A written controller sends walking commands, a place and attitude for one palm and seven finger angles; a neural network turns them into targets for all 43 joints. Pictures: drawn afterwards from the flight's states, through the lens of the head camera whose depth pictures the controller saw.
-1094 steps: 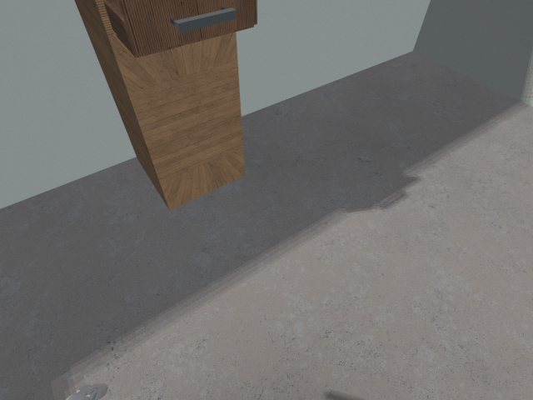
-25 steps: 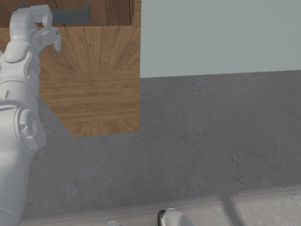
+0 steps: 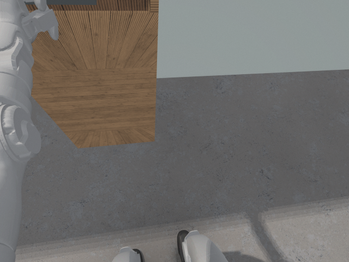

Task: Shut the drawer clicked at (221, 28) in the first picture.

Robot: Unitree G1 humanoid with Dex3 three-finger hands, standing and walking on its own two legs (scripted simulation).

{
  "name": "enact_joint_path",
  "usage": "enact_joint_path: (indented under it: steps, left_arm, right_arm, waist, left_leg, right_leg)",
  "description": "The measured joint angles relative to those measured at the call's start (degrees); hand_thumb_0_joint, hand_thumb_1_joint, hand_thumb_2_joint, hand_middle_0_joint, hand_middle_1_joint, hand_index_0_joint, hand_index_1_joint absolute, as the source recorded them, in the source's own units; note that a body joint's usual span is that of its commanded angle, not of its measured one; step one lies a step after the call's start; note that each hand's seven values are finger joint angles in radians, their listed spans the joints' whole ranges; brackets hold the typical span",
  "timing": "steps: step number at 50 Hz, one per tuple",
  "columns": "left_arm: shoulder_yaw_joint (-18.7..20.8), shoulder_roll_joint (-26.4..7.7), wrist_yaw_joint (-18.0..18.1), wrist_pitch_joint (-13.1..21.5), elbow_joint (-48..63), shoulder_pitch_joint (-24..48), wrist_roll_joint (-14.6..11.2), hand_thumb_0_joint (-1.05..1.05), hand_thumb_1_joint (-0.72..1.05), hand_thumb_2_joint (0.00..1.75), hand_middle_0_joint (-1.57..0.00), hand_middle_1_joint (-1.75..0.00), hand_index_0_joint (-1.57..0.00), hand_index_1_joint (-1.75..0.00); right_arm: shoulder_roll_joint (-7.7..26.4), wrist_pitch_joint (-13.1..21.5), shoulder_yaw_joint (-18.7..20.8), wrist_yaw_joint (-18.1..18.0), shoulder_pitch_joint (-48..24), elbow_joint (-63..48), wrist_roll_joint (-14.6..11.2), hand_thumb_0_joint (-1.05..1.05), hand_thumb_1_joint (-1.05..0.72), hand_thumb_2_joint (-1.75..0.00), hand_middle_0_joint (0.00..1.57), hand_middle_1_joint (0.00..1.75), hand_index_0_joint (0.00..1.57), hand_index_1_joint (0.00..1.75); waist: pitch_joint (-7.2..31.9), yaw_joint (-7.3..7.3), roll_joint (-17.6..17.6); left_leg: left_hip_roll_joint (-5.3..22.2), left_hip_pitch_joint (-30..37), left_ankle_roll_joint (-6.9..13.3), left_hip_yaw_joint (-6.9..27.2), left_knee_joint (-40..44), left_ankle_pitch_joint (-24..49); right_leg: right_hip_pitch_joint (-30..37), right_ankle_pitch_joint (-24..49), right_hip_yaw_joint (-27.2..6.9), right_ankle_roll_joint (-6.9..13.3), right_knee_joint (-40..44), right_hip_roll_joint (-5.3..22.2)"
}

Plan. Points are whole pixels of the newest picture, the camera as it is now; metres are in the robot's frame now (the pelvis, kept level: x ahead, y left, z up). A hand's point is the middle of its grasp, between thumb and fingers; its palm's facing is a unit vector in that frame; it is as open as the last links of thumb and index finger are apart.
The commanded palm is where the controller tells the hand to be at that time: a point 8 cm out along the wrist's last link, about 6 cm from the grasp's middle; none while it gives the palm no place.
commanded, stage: pull the fist back off the drawer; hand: left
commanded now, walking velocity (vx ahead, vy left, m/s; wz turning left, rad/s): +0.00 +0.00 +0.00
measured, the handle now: out of the picture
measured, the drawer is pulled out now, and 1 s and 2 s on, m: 0.00 0.00 0.00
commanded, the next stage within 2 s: draw the hand back to the body in 0.52 s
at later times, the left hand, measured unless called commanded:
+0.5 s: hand (60, 25) +0.57 +0.13 +0.15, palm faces -0.04 -1.00 +0.00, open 3.3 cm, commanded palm +0.54 +0.18 +0.16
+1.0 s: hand (35, 70) +0.45 +0.16 +0.16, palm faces -0.01 -1.00 -0.02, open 3.3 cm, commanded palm +0.41 +0.21 +0.18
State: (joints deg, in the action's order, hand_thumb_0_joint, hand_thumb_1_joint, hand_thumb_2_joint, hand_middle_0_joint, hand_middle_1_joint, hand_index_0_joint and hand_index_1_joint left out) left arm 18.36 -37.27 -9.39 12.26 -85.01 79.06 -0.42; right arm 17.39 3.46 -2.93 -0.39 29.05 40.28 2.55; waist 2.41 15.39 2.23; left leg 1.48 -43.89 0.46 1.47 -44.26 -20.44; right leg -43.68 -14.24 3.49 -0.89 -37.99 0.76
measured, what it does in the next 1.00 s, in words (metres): stands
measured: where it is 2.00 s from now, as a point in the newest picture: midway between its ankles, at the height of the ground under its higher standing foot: outside the picture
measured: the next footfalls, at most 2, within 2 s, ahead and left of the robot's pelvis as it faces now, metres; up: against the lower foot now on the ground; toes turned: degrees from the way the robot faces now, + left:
none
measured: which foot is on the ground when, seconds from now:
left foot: down 0.00-1.00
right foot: down 0.00-1.00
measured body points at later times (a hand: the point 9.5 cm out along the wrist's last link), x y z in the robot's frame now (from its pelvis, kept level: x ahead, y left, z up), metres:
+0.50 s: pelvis +0.02 +0.00 +0.01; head +0.13 -0.01 +0.44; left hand +0.57 +0.18 +0.15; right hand -0.02 -0.26 -0.11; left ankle -0.01 +0.11 -0.71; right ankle +0.03 -0.14 -0.71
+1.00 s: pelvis +0.04 -0.01 +0.02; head +0.07 -0.03 +0.47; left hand +0.45 +0.21 +0.17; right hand +0.14 -0.27 -0.09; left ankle -0.01 +0.11 -0.71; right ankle +0.03 -0.14 -0.71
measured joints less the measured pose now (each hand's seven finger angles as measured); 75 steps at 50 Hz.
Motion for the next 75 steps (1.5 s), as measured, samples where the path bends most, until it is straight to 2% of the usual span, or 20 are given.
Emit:
enact_joint_path:
  steps: [6,13,20,26,33,37,46,57,61,65,70,75]
  left_arm:
    - [0.2,0.2,0.1,-0.3,1.1,-0.2,0.0,0.02,0.90,1.05,-1.40,-1.60,-1.40,-1.60]
    - [1.2,2.5,-0.4,-0.5,5.7,-4.7,-0.9,0.03,0.94,1.00,-1.40,-1.60,-1.40,-1.60]
    - [5.0,4.8,-0.8,-0.3,10.5,-11.3,-1.0,0.01,0.93,0.95,-1.40,-1.60,-1.40,-1.60]
    - [5.0,7.6,-1.6,-0.4,16.1,-17.9,-2.6,0.01,0.91,0.92,-1.40,-1.60,-1.40,-1.60]
    - [2.2,10.7,-1.5,-1.0,18.9,-19.8,-3.9,0.02,0.90,0.90,-1.40,-1.60,-1.40,-1.60]
    - [1.3,13.4,-2.0,-1.4,25.9,-25.3,-5.6,0.02,0.90,0.90,-1.40,-1.60,-1.40,-1.60]
    - [-0.2,18.8,-2.1,-7.9,46.2,-44.0,-8.9,0.02,0.90,0.90,-1.40,-1.60,-1.40,-1.60]
    - [-4.5,19.7,-4.9,-13.6,61.4,-55.3,-12.6,0.02,0.90,0.90,-1.40,-1.60,-1.40,-1.60]
    - [-7.9,20.2,2.8,-11.5,70.3,-62.3,-8.2,0.02,0.90,0.90,-1.40,-1.60,-1.40,-1.60]
    - [-8.7,21.5,8.6,-9.7,77.0,-69.5,-5.7,0.02,0.90,0.90,-1.40,-1.60,-1.41,-1.60]
    - [-8.1,21.7,12.3,-8.8,82.8,-76.0,-4.0,0.02,0.90,0.90,-1.41,-1.60,-1.41,-1.60]
    - [-6.8,21.2,13.7,-7.5,89.2,-82.4,-3.6,0.02,0.90,0.90,-1.41,-1.60,-1.41,-1.60]
  right_arm:
    - [0.1,-0.4,0.0,0.4,0.9,-0.2,0.2,0.00,-0.90,-0.90,0.20,0.30,0.21,0.30]
    - [-0.2,-1.2,0.4,1.0,1.2,-0.7,-0.1,0.00,-0.90,-0.90,0.20,0.30,0.21,0.30]
    - [-0.6,-2.3,0.8,1.1,0.1,-3.2,-0.9,0.00,-0.90,-0.90,0.20,0.30,0.21,0.30]
    - [-1.3,-3.3,1.3,0.9,-1.6,-4.5,-2.0,0.00,-0.90,-0.90,0.20,0.30,0.21,0.30]
    - [-1.5,-3.4,1.9,0.6,-4.4,-4.0,-2.4,0.00,-0.90,-0.90,0.20,0.30,0.21,0.30]
    - [-1.4,-3.6,2.6,0.8,-5.0,-4.7,-2.9,0.01,-0.90,-0.90,0.20,0.30,0.20,0.30]
    - [-1.8,-4.4,2.4,0.1,-8.4,-7.4,-4.9,0.01,-0.90,-0.90,0.20,0.30,0.20,0.30]
    - [-1.8,-1.6,0.9,-2.9,-15.5,-8.1,-6.4,0.01,-0.90,-0.90,0.20,0.30,0.20,0.30]
    - [-2.4,-0.3,0.6,-3.2,-18.4,-7.9,-5.5,0.01,-0.90,-0.90,0.20,0.30,0.20,0.30]
    - [-3.5,-0.3,0.1,-3.5,-20.1,-7.2,-4.8,0.01,-0.90,-0.90,0.20,0.30,0.20,0.30]
    - [-4.5,0.1,-0.3,-4.0,-20.0,-5.9,-4.0,0.01,-0.90,-0.90,0.20,0.30,0.20,0.30]
    - [-4.8,0.6,-0.1,-3.8,-18.8,-4.5,-3.3,0.01,-0.90,-0.90,0.20,0.30,0.21,0.30]
  waist:
    - [-0.2,-0.11,0.0]
    - [0.3,-1.17,0.2]
    - [1.2,-2.28,0.3]
    - [1.6,-4.48,0.4]
    - [2.0,-6.41,0.3]
    - [3.2,-7.90,0.5]
    - [2.7,-11.37,0.9]
    - [1.3,-15.48,0.7]
    - [-0.1,-16.44,0.7]
    - [-1.6,-16.93,0.4]
    - [-3.3,-17.58,0.5]
    - [-4.0,-17.91,1.2]
  left_leg:
    - [0.0,-0.4,0.0,-0.2,-0.3,0.0]
    - [0.4,1.3,0.0,-1.1,0.3,-0.5]
    - [1.0,4.7,0.0,-2.7,1.5,-1.4]
    - [1.2,8.2,-0.2,-3.4,2.9,-2.0]
    - [0.9,10.3,-0.4,-2.3,3.4,-2.5]
    - [0.9,12.4,-0.5,-2.8,4.6,-2.5]
    - [0.8,21.0,-0.6,-3.3,8.8,-1.7]
    - [-0.4,27.7,-0.8,-1.5,11.0,0.3]
    - [-0.7,30.9,-0.8,-1.9,13.5,1.8]
    - [-0.7,33.8,-0.9,-1.9,16.7,3.7]
    - [-0.5,36.8,-1.0,-1.8,19.4,5.2]
    - [-0.5,38.9,-1.0,-1.9,21.2,6.0]
  right_leg:
    - [-0.6,0.0,-0.2,0.0,-0.5,0.0]
    - [0.6,-0.3,-1.1,0.0,-0.3,-0.4]
    - [2.8,-1.0,-2.7,0.0,0.1,-1.1]
    - [5.6,-1.8,-3.3,0.1,0.8,-1.3]
    - [8.1,-3.0,-2.3,0.3,0.9,-1.0]
    - [9.7,-3.2,-2.7,0.3,1.5,-1.0]
    - [17.5,-3.0,-3.2,0.5,4.1,-1.0]
    - [24.7,-2.3,-1.4,0.7,5.4,0.3]
    - [27.4,-1.1,-1.8,0.6,7.2,0.5]
    - [30.2,0.5,-1.8,0.7,10.0,0.4]
    - [33.4,2.2,-1.6,0.9,13.0,0.1]
    - [35.5,3.0,-1.6,0.8,14.9,0.1]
